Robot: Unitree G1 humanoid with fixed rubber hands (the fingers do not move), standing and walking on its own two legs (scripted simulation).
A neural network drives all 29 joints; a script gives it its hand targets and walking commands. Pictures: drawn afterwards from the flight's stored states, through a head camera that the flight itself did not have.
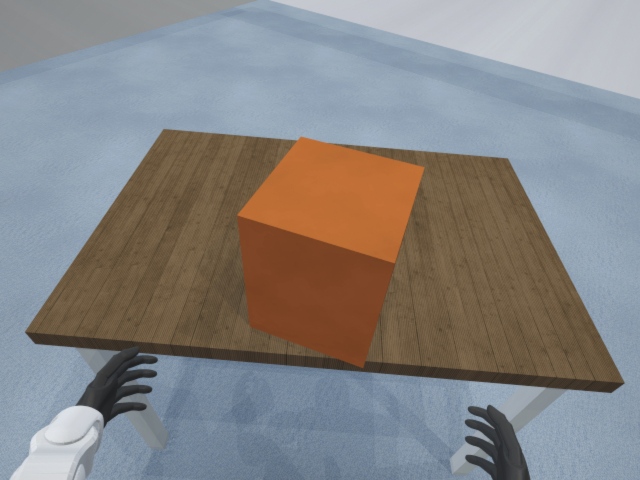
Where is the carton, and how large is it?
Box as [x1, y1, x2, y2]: [237, 137, 424, 367]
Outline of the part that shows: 300,137 237,215 249,323 252,327 362,367 424,167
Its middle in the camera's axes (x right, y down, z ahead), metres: +0.02 +0.01 +0.62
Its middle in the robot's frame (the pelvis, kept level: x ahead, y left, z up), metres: +0.46 +0.00 +0.02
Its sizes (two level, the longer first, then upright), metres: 0.210 0.200 0.250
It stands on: a table, 0.66 m high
